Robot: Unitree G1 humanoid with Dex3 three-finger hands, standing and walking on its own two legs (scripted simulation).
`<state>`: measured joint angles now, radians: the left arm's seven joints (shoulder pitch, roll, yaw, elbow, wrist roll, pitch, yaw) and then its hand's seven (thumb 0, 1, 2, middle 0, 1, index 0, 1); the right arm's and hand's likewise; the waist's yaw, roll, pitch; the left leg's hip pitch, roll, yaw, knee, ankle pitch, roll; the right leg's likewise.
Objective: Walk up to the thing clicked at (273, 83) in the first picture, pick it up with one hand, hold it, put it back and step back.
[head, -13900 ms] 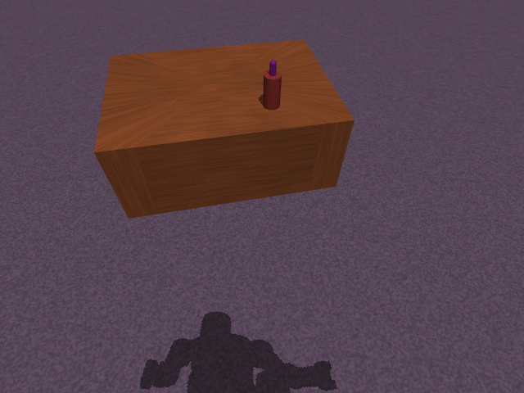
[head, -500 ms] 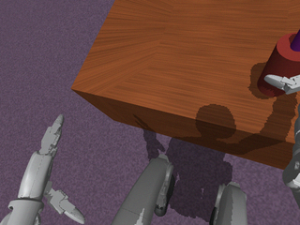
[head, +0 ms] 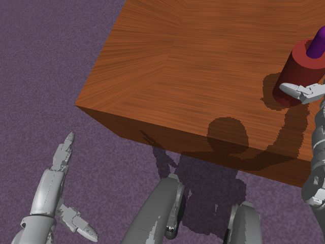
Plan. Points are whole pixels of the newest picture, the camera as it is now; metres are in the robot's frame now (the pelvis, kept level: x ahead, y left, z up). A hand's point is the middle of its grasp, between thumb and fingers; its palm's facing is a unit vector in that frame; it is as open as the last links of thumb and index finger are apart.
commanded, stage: lift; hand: right
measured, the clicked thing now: (304, 67) +0.53 -0.15 +0.02
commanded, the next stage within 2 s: hold in 1.68 s
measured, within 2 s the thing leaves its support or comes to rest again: neither
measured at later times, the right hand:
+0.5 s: hand (320, 73) +0.49 -0.16 +0.06, palm faces +0.08 +1.00 -0.01, open 10.9 cm
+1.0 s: hand out of the picture +0.41 -0.17 +0.14, palm faces +0.10 +1.00 +0.00, open 10.8 cm
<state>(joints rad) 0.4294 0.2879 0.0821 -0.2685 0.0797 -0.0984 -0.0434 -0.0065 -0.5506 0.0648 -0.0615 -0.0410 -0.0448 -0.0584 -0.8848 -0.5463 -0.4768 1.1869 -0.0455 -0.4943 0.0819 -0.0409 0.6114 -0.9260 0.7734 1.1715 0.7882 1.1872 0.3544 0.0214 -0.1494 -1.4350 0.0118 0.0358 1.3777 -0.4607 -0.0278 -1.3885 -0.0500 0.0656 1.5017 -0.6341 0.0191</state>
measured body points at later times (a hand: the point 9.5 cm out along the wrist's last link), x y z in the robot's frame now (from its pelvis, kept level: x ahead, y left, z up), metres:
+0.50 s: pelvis +0.02 +0.00 +0.04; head +0.14 -0.03 +0.47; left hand +0.18 +0.26 +0.08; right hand +0.48 -0.22 +0.07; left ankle +0.09 +0.14 -0.57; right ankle +0.02 -0.12 -0.57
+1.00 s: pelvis +0.02 +0.00 +0.09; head +0.10 -0.02 +0.53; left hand +0.18 +0.27 +0.08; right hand +0.40 -0.22 +0.14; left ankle +0.09 +0.14 -0.57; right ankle +0.02 -0.12 -0.57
